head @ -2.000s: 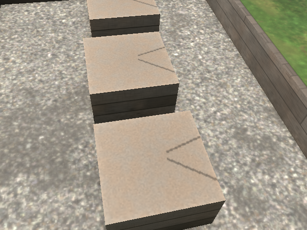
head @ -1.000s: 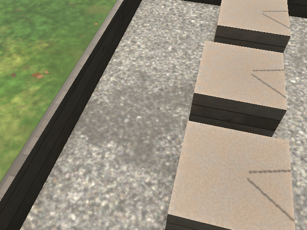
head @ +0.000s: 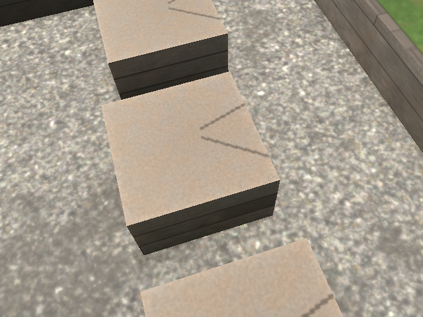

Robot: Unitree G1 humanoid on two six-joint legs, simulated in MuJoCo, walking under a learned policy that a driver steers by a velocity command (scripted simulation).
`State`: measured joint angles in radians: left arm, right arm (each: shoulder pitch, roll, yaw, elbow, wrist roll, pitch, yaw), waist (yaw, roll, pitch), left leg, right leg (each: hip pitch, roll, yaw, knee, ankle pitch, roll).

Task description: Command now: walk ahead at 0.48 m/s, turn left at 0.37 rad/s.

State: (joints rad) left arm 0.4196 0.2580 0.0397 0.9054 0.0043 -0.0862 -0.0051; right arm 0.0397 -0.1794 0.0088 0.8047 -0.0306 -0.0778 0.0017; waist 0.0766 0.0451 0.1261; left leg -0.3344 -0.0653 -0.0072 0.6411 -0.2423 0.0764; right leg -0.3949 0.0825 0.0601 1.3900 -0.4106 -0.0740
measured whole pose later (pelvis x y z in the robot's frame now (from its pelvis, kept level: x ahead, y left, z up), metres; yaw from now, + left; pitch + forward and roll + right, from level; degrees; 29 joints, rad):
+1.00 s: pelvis +0.47 +0.08 -0.01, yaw +26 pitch -1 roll -1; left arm 0.40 0.25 0.07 0.85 0.01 0.02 0.00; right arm 0.04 -0.27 -0.02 0.73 -0.05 -0.01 0.00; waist 0.09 0.04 0.02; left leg -0.37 -0.03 0.01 1.06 -0.45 0.00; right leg -0.28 0.11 0.04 0.75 -0.23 -0.02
